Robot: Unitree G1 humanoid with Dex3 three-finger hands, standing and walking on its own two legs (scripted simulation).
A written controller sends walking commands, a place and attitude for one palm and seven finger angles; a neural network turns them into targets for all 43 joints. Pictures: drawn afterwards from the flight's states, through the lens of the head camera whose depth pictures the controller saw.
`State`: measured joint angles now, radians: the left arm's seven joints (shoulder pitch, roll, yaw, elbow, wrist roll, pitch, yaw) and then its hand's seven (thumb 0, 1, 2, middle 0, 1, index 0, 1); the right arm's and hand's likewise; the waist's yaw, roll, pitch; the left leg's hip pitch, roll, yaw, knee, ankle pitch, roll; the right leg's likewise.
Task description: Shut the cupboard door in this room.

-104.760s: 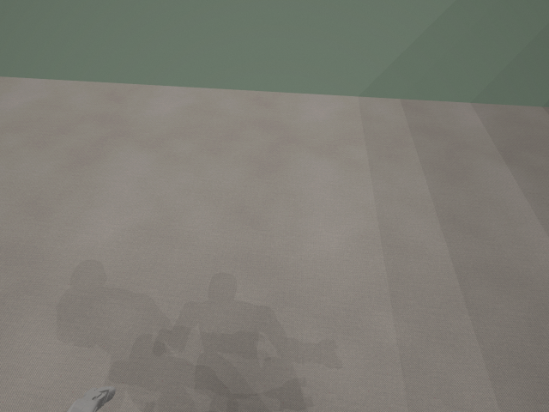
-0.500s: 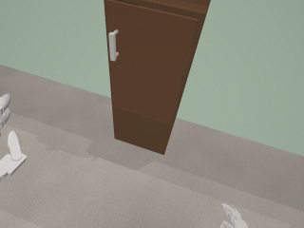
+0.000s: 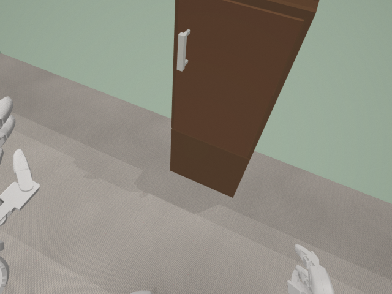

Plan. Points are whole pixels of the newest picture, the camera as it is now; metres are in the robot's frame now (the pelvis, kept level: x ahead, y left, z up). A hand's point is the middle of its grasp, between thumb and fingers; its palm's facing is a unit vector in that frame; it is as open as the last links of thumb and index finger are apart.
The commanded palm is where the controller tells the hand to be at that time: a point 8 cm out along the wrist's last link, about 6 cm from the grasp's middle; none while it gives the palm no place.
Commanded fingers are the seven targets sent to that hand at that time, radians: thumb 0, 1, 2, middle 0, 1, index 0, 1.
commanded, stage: stop stepping back and stand still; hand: left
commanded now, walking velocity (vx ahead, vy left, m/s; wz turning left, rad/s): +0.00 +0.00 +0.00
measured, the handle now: (184, 50) +0.83 +0.09 +0.07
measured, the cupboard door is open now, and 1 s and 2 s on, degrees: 0 0 0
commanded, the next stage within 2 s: let the arm hang, fingers relaxed in 1.16 s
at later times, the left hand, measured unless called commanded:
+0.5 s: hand (24, 158) +0.26 +0.28 +0.18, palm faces +0.39 -0.83 -0.39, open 7.4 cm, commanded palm +0.18 +0.33 +0.19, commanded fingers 0.00 0.90 0.90 -0.20 -0.30 -0.20 -0.30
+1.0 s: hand out of the picture +0.20 +0.30 +0.19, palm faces +0.47 -0.79 -0.40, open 7.4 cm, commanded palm +0.14 +0.34 +0.19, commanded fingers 0.00 0.90 0.90 -0.20 -0.30 -0.20 -0.30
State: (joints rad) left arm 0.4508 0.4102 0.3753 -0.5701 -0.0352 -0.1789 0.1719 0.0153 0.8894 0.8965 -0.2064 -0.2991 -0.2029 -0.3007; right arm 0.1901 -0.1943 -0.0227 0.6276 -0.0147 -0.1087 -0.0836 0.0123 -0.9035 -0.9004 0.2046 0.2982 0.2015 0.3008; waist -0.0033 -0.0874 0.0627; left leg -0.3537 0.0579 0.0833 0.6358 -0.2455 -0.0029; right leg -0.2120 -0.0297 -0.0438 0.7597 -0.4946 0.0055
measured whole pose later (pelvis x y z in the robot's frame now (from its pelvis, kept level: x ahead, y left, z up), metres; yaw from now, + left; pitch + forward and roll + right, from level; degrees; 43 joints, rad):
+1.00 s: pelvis +0.00 +0.04 +0.02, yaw +0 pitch -1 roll -2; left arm 0.50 0.38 0.38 -0.46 -0.03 -0.19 0.17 0.01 0.89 0.90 -0.21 -0.30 -0.21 -0.30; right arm 0.24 -0.19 0.02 0.63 0.00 -0.08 -0.08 0.01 -0.90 -0.90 0.21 0.30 0.20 0.30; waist 0.02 0.01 -0.02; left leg -0.29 0.01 0.02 0.48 -0.17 0.03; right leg -0.16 0.00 -0.07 0.40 -0.23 0.01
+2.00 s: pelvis -0.01 +0.04 +0.02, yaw +0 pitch -2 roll +0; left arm 0.37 0.17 0.01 1.14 0.02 0.01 0.03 0.00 0.91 0.90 -0.20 -0.30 -0.19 -0.30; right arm 0.30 -0.15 0.01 1.10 -0.02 0.02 -0.02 0.01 -0.91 -0.90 0.20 0.30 0.20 0.30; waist 0.00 0.04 0.03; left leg -0.25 -0.01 0.04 0.42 -0.14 0.04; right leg -0.16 -0.03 -0.05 0.43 -0.23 0.01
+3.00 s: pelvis +0.02 +0.03 +0.02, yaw +0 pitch -2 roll +0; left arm 0.32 0.13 0.01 1.14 0.01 0.00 0.03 0.00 0.91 0.90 -0.20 -0.30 -0.19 -0.30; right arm 0.28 -0.14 0.00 1.12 -0.02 0.00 -0.04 0.00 -0.91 -0.90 0.20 0.30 0.20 0.30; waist 0.00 -0.01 0.04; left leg -0.21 -0.01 0.05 0.41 -0.17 0.03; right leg -0.11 -0.02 -0.04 0.40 -0.25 0.01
